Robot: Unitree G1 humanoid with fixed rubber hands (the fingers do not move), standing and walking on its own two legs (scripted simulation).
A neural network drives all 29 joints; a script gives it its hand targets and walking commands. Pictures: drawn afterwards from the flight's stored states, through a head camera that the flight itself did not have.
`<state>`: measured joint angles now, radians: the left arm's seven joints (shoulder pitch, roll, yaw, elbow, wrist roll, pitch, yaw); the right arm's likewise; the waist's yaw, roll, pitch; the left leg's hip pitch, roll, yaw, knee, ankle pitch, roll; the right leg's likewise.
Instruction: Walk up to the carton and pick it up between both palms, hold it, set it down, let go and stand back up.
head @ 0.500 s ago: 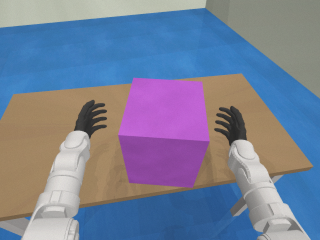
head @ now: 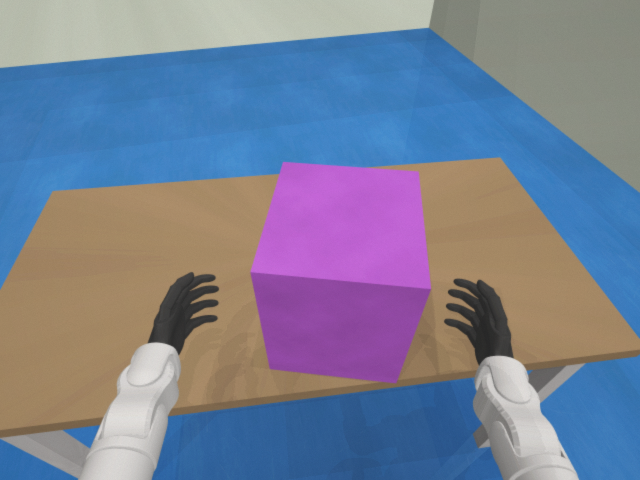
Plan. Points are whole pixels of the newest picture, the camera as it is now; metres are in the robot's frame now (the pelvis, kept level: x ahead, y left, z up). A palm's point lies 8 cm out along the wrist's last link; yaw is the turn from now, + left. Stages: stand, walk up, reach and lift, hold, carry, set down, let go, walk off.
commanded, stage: set down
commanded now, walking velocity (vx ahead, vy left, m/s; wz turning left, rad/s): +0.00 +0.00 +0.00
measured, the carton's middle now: (340, 274) +0.41 -0.02 +0.01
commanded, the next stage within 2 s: let go in 1.82 s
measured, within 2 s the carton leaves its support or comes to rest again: neither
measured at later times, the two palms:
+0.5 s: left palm (158, 408) +0.23 +0.22 -0.01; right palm (493, 401) +0.21 -0.19 -0.01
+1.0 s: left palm (150, 451) +0.19 +0.23 -0.04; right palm (493, 432) +0.19 -0.20 -0.04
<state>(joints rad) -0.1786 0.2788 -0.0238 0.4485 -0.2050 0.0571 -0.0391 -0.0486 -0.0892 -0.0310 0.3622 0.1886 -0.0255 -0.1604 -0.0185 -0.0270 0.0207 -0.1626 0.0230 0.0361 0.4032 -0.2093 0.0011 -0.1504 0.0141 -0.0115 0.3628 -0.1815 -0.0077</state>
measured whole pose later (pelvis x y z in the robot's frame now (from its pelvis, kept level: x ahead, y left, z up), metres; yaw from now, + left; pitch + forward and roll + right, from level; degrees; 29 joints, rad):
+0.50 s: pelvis +0.01 +0.00 +0.00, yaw +1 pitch -3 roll -1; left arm 0.13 0.31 -0.09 0.42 -0.21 -0.20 -0.06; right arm 0.20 -0.05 0.01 0.38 0.16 -0.25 -0.14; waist 0.00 -0.03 0.04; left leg -0.13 0.02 0.02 0.42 -0.23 -0.01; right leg -0.11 0.02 -0.02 0.37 -0.21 -0.01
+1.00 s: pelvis +0.01 +0.00 +0.00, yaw +0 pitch -4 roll +0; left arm 0.23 0.31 -0.11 0.47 -0.19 -0.18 -0.03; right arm 0.24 -0.07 -0.01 0.52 0.10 -0.27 -0.08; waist 0.01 -0.02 0.03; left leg -0.10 0.02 0.03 0.41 -0.24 0.00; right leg -0.09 0.01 0.00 0.38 -0.22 -0.01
